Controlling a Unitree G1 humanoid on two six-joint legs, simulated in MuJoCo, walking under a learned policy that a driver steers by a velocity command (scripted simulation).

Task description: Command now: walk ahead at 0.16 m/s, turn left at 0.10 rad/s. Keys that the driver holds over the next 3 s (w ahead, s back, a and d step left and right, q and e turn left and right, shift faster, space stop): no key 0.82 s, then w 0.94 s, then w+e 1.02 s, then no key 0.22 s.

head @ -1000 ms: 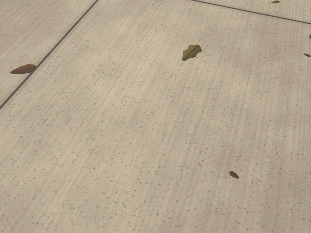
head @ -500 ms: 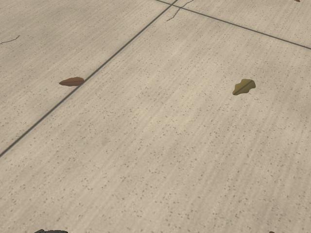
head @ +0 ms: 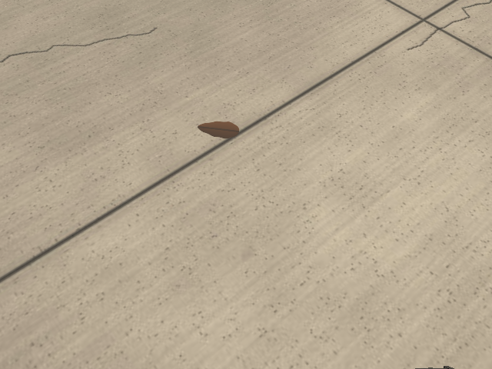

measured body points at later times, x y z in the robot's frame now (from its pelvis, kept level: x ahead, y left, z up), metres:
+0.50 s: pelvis +0.07 -0.01 +0.02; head +0.06 -0.02 +0.47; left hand +0.09 +0.23 -0.13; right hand +0.11 -0.25 -0.13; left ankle +0.11 +0.07 -0.72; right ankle +0.06 -0.12 -0.72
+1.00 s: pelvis +0.11 -0.02 +0.02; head +0.10 -0.02 +0.47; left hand +0.07 +0.21 -0.14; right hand +0.10 -0.25 -0.14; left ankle +0.10 +0.07 -0.71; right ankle +0.06 -0.12 -0.72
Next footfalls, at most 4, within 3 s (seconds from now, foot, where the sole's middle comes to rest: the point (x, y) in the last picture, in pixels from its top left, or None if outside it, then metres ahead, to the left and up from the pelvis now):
0.34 right None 0.10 -0.12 -0.76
1.60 right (293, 326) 0.54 -0.06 -0.76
2.14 left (241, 222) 0.86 0.10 -0.76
2.66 right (331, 181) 1.04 -0.19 -0.76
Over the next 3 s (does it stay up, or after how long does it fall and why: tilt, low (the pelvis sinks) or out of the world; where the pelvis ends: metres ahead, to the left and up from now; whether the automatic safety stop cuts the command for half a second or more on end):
stays up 1.07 -0.16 0.02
